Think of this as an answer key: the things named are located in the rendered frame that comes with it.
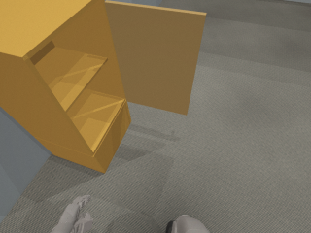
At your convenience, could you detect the robot right thigh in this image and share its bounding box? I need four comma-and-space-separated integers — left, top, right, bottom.
172, 216, 210, 233

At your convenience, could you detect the cupboard door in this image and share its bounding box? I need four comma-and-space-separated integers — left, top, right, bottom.
104, 0, 207, 116

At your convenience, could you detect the robot left forearm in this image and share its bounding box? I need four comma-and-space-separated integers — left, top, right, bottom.
50, 222, 75, 233

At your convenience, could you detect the robot left hand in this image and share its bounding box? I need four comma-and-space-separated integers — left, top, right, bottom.
58, 194, 93, 233

